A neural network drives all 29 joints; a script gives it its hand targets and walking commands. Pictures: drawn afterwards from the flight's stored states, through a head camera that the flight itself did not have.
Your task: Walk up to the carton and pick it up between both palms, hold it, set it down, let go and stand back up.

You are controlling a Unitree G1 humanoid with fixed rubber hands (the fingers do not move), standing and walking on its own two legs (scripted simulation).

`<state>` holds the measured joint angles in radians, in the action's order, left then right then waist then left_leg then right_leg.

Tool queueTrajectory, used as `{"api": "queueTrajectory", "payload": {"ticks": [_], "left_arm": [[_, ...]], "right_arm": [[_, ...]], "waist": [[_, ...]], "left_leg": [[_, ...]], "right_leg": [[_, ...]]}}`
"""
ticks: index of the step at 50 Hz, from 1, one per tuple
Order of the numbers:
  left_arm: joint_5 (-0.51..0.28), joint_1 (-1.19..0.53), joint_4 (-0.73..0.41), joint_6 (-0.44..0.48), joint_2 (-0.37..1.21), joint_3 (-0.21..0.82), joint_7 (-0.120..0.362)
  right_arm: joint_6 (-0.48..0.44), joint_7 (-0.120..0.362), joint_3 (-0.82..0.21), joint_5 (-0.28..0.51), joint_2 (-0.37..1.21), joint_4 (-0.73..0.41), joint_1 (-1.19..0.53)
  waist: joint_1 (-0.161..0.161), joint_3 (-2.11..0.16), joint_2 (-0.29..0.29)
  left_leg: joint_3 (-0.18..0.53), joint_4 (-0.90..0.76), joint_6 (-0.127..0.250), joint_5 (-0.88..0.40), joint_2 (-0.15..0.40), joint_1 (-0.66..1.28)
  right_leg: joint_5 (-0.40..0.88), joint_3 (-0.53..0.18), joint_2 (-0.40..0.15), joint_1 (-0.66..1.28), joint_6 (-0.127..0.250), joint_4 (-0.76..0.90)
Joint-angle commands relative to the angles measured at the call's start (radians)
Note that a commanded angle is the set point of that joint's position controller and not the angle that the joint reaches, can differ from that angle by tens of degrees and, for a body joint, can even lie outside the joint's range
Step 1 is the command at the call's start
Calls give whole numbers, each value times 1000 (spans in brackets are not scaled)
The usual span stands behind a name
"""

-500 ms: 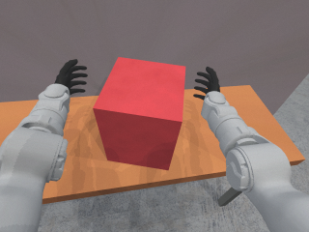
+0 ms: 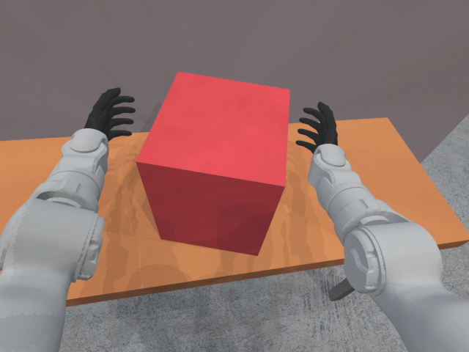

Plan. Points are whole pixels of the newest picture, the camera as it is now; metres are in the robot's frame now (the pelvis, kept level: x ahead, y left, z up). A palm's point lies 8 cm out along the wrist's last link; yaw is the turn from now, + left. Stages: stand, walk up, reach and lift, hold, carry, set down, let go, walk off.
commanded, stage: reach and lift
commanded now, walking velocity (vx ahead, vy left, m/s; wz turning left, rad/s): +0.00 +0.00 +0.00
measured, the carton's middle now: (220, 170) +0.45 +0.01 +0.04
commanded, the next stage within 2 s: none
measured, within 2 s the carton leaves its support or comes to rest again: neither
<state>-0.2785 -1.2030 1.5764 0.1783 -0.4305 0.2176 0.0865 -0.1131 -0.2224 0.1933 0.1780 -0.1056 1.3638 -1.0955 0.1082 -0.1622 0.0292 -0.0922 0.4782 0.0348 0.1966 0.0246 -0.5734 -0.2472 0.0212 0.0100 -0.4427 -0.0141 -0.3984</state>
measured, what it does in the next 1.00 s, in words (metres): stands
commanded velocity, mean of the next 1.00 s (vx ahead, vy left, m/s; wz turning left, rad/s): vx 0.00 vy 0.00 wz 0.00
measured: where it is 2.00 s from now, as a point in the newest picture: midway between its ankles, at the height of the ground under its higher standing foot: outside the picture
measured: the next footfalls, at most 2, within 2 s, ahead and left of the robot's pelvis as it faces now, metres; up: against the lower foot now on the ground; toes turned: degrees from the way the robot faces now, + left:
none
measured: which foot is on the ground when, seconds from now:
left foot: down 0.00-1.00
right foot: down 0.00-1.00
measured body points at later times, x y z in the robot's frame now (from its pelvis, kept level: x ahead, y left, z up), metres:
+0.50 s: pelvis +0.00 +0.00 +0.00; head +0.07 +0.03 +0.44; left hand +0.50 +0.16 +0.12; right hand +0.46 -0.15 +0.11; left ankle +0.00 +0.09 -0.74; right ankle -0.05 -0.13 -0.74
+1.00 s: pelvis -0.01 +0.00 +0.00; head +0.08 +0.03 +0.44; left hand +0.50 +0.15 +0.11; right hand +0.44 -0.14 +0.09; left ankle +0.00 +0.09 -0.74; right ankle -0.05 -0.13 -0.74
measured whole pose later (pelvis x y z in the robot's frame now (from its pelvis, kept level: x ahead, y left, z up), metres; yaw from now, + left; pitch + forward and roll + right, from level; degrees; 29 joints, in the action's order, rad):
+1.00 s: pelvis -0.01 +0.00 +0.00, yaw +0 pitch +17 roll -2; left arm 0.23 -1.18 1.39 0.12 -0.26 -0.44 0.12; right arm -0.10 -0.13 0.76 -0.49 0.19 0.96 -0.99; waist 0.11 -0.12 0.03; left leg -0.09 0.44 0.04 0.17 0.02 -0.57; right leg -0.22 0.02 0.01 -0.44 -0.02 -0.38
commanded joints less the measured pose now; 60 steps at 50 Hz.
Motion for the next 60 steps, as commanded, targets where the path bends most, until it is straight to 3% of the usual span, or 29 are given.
{"api": "queueTrajectory", "payload": {"ticks": [1,8,14,19,30,39,44,52,60], "left_arm": [[-33,-488,-164,63,24,-38,-3],[40,-481,-171,62,60,-107,0],[146,-492,-198,60,85,-198,0],[247,-517,-216,42,102,-288,-5],[450,-445,-252,-7,210,-481,7],[620,-420,-287,-18,395,-642,53],[656,-418,-300,-37,454,-661,62],[674,-423,-305,-56,483,-680,71],[700,-422,-297,-70,510,-710,89]], "right_arm": [[-59,2,-8,-55,-88,-179,-382],[-45,-2,-3,-82,-9,-194,-384],[-36,7,69,-152,48,-193,-385],[-35,4,182,-269,85,-227,-398],[-39,29,357,-506,216,-285,-289],[-39,118,455,-700,432,-410,-273],[-19,158,457,-738,492,-468,-267],[6,172,466,-768,530,-505,-264],[18,181,462,-789,580,-526,-274]], "waist": [[115,-688,-138],[96,-653,-105],[81,-590,-102],[78,-542,-100],[57,-468,-90],[46,-468,-120],[46,-472,-138],[55,-466,-135],[43,-467,-124]], "left_leg": [[124,170,-87,-623,20,563],[113,147,-58,-561,12,507],[101,112,-48,-500,12,467],[86,91,-52,-467,11,453],[47,47,-59,-493,6,554],[30,8,-62,-515,4,624],[19,-12,-67,-529,7,667],[7,-42,-58,-471,10,663],[-3,-61,-48,-431,6,629]], "right_leg": [[473,71,17,-217,-13,-40],[522,58,9,-162,-26,-43],[479,58,6,-130,-29,-30],[443,65,9,-97,-30,-10],[519,77,9,50,-48,25],[499,92,4,123,-48,39],[484,89,5,155,-44,52],[478,78,-6,186,-45,58],[514,63,-20,231,-51,56]]}}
